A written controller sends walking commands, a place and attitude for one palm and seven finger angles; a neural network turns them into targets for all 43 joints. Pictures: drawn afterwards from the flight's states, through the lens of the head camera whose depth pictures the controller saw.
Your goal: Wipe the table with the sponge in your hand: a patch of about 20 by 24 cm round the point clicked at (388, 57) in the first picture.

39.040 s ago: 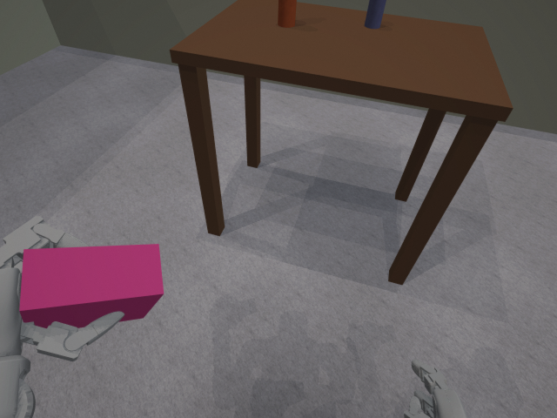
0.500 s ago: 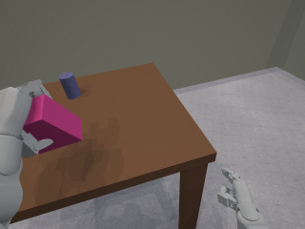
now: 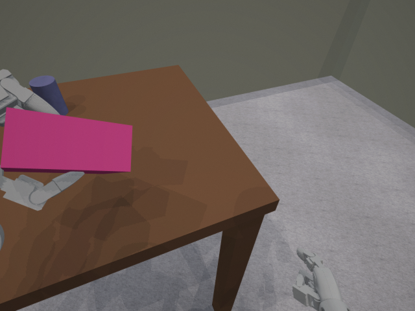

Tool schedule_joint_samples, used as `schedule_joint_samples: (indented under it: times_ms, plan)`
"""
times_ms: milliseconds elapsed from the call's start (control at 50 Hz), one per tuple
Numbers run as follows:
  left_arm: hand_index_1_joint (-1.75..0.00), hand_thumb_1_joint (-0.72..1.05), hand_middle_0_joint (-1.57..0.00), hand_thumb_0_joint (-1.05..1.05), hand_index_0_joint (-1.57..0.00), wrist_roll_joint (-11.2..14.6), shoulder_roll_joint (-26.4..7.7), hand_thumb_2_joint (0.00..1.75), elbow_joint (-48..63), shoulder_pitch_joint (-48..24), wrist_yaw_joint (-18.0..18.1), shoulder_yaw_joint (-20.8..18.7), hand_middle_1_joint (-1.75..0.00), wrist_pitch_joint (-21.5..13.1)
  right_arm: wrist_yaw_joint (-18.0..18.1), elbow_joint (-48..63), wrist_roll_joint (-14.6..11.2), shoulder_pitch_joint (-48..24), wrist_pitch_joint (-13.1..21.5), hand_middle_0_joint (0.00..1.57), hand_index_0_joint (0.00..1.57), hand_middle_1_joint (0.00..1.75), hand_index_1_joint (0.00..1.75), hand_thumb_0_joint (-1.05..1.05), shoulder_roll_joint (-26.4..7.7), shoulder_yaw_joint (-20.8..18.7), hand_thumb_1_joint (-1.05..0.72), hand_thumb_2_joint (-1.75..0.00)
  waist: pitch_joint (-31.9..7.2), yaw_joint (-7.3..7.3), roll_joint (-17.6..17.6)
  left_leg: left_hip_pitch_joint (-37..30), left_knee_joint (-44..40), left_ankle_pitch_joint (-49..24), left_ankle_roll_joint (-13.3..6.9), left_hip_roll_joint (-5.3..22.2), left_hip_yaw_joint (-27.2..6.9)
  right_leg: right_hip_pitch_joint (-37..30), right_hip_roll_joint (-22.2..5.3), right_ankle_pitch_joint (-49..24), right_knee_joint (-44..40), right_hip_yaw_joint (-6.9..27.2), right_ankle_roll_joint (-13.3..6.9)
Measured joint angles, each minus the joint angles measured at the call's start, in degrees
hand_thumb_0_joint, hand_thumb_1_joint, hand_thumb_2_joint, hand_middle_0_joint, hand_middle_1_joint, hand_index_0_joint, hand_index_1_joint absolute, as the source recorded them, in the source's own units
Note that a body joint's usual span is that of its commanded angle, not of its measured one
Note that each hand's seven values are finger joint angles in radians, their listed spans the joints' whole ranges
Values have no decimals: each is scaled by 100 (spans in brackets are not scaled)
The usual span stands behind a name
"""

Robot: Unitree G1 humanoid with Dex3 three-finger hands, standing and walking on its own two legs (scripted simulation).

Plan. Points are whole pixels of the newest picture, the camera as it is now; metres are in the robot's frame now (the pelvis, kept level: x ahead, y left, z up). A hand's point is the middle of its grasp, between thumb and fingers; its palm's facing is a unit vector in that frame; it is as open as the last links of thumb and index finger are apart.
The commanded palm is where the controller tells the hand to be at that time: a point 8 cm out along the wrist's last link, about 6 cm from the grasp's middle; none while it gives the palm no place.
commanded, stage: step back with the hand held close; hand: left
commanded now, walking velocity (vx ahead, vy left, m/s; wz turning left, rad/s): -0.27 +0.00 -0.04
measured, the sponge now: (84, 150) +0.24 +0.19 +0.26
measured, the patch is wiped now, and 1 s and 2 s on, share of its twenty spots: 1.00 1.00 1.00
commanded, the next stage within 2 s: stop stepping back and stand still in 1.26 s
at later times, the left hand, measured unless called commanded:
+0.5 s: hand out of the picture +0.17 +0.24 +0.31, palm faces +0.56 -0.76 -0.31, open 9.7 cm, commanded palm +0.12 +0.29 +0.30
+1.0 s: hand out of the picture +0.12 +0.24 +0.32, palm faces +0.55 -0.82 -0.13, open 9.7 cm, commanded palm +0.06 +0.27 +0.30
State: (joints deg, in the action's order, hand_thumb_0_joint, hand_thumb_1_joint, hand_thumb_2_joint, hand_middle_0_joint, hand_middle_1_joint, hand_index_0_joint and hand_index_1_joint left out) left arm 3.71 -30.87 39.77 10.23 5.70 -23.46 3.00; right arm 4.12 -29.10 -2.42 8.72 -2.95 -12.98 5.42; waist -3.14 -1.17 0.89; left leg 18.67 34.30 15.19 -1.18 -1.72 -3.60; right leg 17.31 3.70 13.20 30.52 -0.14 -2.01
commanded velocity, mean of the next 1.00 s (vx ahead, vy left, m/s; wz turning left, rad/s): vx -0.33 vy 0.00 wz -0.05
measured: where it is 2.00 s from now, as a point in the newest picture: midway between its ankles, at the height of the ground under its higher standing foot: outside the picture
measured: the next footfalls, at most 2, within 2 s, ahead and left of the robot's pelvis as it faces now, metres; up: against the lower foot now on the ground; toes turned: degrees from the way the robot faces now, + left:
right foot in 1.04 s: -0.12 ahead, -0.15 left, +0.00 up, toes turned -5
left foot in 1.26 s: -0.11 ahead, +0.11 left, +0.00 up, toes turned +0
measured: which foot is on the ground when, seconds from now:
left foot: down 0.00-1.00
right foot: down 0.00-0.74, up 0.76-1.00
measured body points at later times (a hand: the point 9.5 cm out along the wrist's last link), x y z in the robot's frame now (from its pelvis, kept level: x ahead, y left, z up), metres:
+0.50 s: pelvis -0.04 +0.01 -0.01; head -0.04 +0.02 +0.44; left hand +0.14 +0.28 +0.32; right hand +0.11 -0.23 -0.10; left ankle +0.03 +0.10 -0.73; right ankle +0.03 -0.10 -0.73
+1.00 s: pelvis -0.11 -0.01 -0.01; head -0.11 +0.01 +0.44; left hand +0.09 +0.28 +0.33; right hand +0.06 -0.21 -0.09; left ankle +0.03 +0.11 -0.73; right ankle -0.15 -0.14 -0.71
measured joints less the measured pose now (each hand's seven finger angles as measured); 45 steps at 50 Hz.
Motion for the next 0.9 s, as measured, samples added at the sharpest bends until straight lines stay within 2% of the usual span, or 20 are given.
schedule_joint_samples:
  times_ms: [60,120,200,300,400,540,640,680,720,760,800,840,900]
  plan:
    - [-136,-50,-76,-1,-79,113,65,108,246,124,170,-285,-138,-517,29,-205,46,329,-60,21,20,30,30,1,-28,-192,-91,-90,5,186,-132,140,37,40,-34,-48,24,159,-47,34,83,20,48]
    - [-136,-50,-76,-1,-79,108,-38,108,157,22,274,-594,-138,-798,38,-449,46,586,-99,21,20,30,30,1,-91,-367,-91,-90,46,281,-173,265,109,34,-58,-75,33,283,-73,41,161,22,78]
    - [-136,-50,-76,-1,-79,80,-151,108,-112,-39,349,-914,-138,-947,30,-632,31,797,-71,20,20,30,30,1,-145,-498,-91,-90,78,386,-133,442,246,38,-75,-74,36,434,-70,18,241,15,97]
    - [-137,-50,-76,-1,-78,51,-36,108,-4,271,370,-975,-139,-1017,14,-636,49,835,82,20,20,30,30,1,-89,-510,-91,-90,63,465,-110,641,366,9,-92,-72,81,644,-67,-30,361,48,115]
    - [-136,-50,-76,-1,-79,-10,11,108,252,351,330,-892,-139,-1204,18,-586,101,710,276,20,20,30,30,1,54,-442,-91,-90,20,387,-130,803,473,-35,-94,-77,100,819,-72,-64,493,54,118]
    - [-136,-50,-77,-1,-79,-44,94,108,-250,-443,343,-848,-138,-1292,0,-496,87,474,415,21,20,30,30,1,150,-336,-91,-90,-76,164,-16,930,655,3,-69,-35,123,932,-85,-69,671,-11,91]
    - [-137,-50,-76,-1,-79,22,290,108,-376,-627,343,-627,-139,-1158,-51,-551,44,264,379,21,20,30,30,1,100,-292,-91,-90,-47,255,41,1111,923,645,2,86,237,939,-180,-147,626,-182,75]
    - [-137,-50,-76,-1,-79,56,289,108,-180,-482,307,-566,-139,-1116,-75,-569,31,158,331,21,20,30,30,1,86,-299,-91,-90,68,321,-26,1128,930,611,22,133,359,959,-255,-149,691,-215,97]
    - [-137,-50,-76,-1,-79,71,234,108,84,-266,281,-570,-139,-1108,-74,-532,40,98,286,21,20,30,30,1,82,-311,-91,-90,174,345,-130,1119,822,256,-19,174,525,1026,-328,-135,805,-199,136]
    - [-137,-50,-76,-1,-79,61,168,108,309,-91,288,-674,-139,-1169,-54,-431,78,103,318,21,20,30,30,1,75,-338,-91,-90,242,285,-155,1161,714,-381,-142,285,681,1253,-294,359,1228,-140,164]
    - [-136,-50,-77,-1,-79,34,115,108,330,-148,315,-806,-139,-1252,-40,-423,116,106,434,21,20,30,30,1,144,-417,-91,-90,331,158,-166,1197,761,-438,-170,360,758,1580,-161,1170,2507,74,216]
    - [-136,-50,-77,-1,-79,27,71,108,143,-434,335,-888,-138,-1286,-71,-502,112,139,573,21,20,30,30,1,253,-469,-91,-90,365,29,-182,1172,683,-398,-146,436,793,1704,-55,1494,3573,207,279]
    - [-136,-50,-77,-1,-79,24,140,108,-272,-1030,366,-927,-138,-1231,-130,-623,72,188,713,20,20,30,30,1,372,-412,-91,-90,340,-85,-150,1130,434,-591,-76,602,799,1488,-53,1626,3929,161,363]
